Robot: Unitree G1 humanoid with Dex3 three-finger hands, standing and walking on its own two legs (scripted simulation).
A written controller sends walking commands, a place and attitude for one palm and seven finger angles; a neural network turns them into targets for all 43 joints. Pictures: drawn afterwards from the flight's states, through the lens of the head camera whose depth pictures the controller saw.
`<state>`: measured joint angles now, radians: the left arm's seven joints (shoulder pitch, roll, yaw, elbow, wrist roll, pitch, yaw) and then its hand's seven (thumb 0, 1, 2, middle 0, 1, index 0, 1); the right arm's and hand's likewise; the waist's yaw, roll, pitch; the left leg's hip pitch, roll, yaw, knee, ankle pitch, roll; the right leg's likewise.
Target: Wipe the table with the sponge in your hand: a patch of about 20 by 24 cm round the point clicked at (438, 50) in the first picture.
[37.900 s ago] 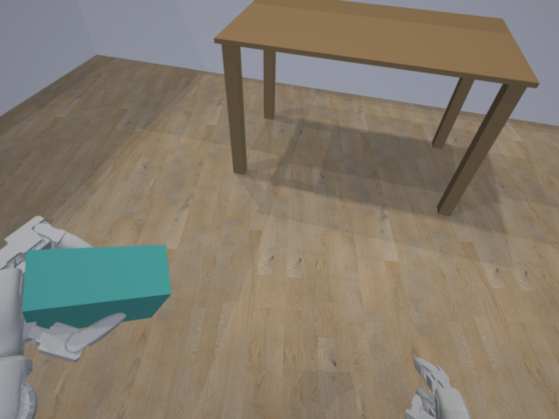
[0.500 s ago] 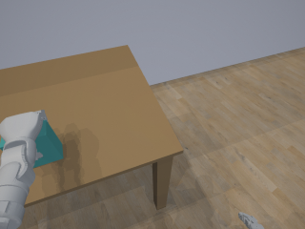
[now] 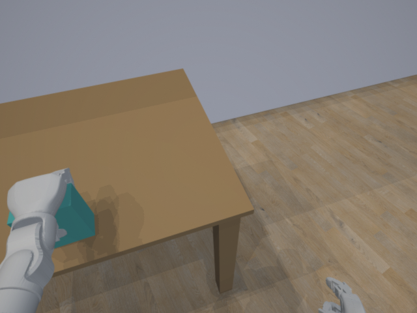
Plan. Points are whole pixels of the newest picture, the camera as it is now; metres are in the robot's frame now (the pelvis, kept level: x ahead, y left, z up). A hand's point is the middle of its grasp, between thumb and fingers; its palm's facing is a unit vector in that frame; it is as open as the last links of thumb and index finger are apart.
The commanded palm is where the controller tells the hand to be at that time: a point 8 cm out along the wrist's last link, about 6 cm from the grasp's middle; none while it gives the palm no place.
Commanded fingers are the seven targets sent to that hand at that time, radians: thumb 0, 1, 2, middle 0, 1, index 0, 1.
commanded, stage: lift the sponge slowly off the table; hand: left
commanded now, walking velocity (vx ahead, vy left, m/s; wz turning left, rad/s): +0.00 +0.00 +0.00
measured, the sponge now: (61, 223) +0.27 +0.35 +0.00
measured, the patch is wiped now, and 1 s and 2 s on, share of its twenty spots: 0.95 0.95 0.95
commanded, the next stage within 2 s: none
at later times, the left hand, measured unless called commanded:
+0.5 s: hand (52, 215) +0.26 +0.34 +0.06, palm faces -0.06 +0.00 -1.00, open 10.0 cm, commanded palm +0.24 +0.33 +0.12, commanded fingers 0.00 0.10 1.30 -1.20 -1.60 -1.20 -1.60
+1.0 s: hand (44, 205) +0.26 +0.33 +0.09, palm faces -0.08 +0.01 -1.00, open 10.0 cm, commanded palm +0.24 +0.33 +0.16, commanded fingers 0.00 0.10 1.30 -1.20 -1.60 -1.20 -1.60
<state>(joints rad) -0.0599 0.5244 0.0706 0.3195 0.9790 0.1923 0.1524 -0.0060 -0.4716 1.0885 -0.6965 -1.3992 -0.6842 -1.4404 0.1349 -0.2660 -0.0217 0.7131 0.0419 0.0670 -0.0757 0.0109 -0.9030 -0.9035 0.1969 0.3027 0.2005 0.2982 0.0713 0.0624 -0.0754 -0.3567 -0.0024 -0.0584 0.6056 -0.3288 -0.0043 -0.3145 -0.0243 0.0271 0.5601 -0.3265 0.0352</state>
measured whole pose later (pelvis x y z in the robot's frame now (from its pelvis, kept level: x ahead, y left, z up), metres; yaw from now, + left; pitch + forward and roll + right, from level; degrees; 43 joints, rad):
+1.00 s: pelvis -0.01 -0.01 +0.01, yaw +1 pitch -1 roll +0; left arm -0.13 0.58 0.04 0.28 0.96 0.18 -0.01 0.00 -0.51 1.09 -0.76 -1.33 -0.74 -1.37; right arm 0.09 -0.27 0.01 0.72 0.04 0.06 -0.12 0.01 -0.90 -0.90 0.20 0.30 0.20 0.30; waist 0.09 0.08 -0.01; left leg -0.22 0.00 -0.08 0.48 -0.25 -0.02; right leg -0.18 -0.02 0.01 0.46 -0.27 0.02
